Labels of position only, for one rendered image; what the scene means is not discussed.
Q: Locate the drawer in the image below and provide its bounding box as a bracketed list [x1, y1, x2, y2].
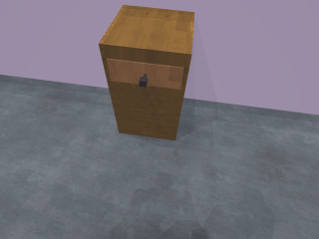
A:
[107, 58, 184, 90]

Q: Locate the cabinet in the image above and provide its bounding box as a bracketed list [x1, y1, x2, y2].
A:
[99, 5, 194, 141]

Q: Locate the handle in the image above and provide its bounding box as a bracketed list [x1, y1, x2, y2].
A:
[139, 74, 148, 88]

